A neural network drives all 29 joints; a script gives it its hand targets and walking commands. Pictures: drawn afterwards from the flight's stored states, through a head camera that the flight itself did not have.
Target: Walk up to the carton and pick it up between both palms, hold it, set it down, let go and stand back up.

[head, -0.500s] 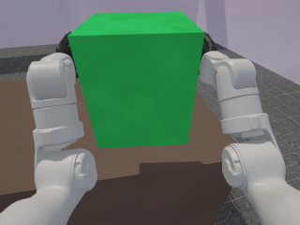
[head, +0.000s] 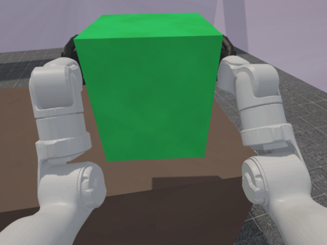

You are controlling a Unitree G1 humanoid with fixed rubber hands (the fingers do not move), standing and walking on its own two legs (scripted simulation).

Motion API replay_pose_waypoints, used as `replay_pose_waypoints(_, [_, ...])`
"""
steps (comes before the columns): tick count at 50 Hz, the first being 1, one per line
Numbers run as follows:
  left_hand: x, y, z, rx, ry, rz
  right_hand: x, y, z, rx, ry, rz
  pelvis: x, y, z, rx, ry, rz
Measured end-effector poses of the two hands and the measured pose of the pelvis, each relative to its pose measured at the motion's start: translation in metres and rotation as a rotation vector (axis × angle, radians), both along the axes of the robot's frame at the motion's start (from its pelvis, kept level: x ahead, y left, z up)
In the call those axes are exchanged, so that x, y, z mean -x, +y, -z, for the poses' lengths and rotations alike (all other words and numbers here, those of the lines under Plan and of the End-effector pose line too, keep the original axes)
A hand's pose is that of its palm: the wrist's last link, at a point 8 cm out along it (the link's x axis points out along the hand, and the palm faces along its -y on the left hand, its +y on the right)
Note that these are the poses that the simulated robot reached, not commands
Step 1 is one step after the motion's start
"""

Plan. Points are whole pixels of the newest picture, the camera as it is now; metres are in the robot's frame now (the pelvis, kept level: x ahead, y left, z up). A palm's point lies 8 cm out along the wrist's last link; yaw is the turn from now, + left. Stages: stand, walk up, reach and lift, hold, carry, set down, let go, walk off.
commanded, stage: set down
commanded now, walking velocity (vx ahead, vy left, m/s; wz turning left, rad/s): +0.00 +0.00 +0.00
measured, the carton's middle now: (153, 85) +0.37 +0.01 +0.28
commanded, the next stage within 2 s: none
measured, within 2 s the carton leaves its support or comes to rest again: neither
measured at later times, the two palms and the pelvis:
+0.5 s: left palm (74, 76) +0.38 +0.17 +0.30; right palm (215, 73) +0.39 -0.14 +0.29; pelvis +0.01 +0.00 +0.00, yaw +0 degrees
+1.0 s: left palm (83, 90) +0.39 +0.16 +0.26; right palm (213, 92) +0.40 -0.14 +0.24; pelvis +0.01 +0.01 +0.00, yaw +1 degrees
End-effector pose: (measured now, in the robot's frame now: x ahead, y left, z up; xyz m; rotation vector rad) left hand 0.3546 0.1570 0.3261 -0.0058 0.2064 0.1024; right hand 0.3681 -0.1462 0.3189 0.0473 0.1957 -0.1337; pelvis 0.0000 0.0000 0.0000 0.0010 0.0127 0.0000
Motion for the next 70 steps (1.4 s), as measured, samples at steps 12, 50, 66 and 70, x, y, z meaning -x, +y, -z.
replay_pose_waypoints(12, [-0.009,0.000,-0.017,-0.006,-0.075,0.012,-0.007,0.000,-0.016,-0.046,-0.085,0.016,0.003,0.000,0.000,-0.001,0.006,-0.005])
replay_pose_waypoints(50, [-0.036,0.006,0.062,-0.008,-0.012,0.018,-0.029,0.007,0.074,0.000,-0.050,0.019,-0.009,0.005,0.000,0.001,-0.048,-0.014])
replay_pose_waypoints(66, [-0.041,0.010,0.087,-0.021,0.003,0.016,-0.035,0.011,0.101,0.003,-0.037,0.017,-0.015,0.005,0.001,0.000,-0.052,-0.026])
replay_pose_waypoints(70, [-0.043,0.009,0.094,-0.019,0.010,0.019,-0.035,0.010,0.108,0.014,-0.030,0.021,-0.015,0.006,0.001,0.000,-0.051,-0.022])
